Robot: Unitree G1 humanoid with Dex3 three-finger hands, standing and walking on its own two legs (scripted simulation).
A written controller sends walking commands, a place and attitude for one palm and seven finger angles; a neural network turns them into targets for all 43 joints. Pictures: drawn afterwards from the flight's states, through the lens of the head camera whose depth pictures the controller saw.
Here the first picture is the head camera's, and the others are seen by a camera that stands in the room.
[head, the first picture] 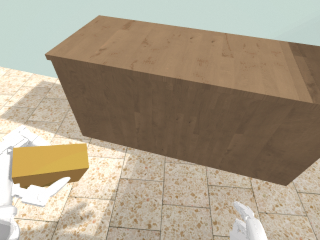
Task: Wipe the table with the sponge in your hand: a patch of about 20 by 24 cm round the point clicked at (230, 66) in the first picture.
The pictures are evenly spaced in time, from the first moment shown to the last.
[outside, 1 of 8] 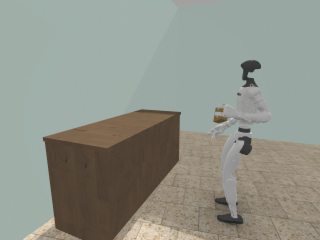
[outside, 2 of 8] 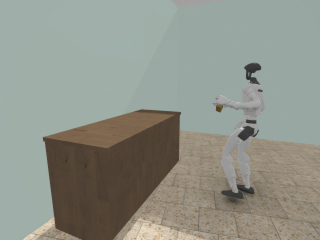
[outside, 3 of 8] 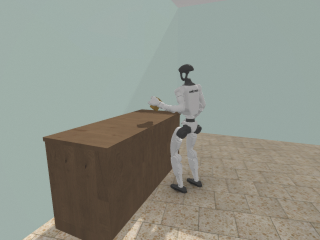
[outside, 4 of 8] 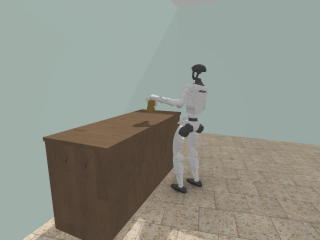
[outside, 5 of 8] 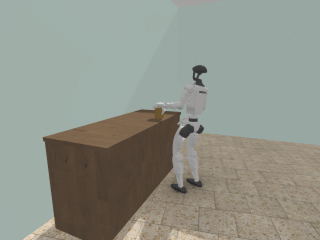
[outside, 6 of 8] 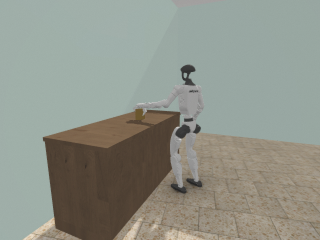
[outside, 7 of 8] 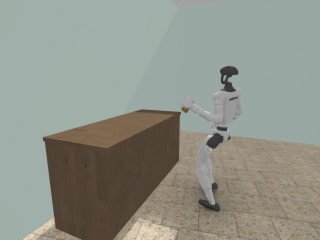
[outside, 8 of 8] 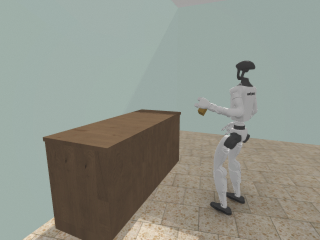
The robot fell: no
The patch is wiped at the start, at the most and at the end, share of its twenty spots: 0.00 0.95 0.95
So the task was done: yes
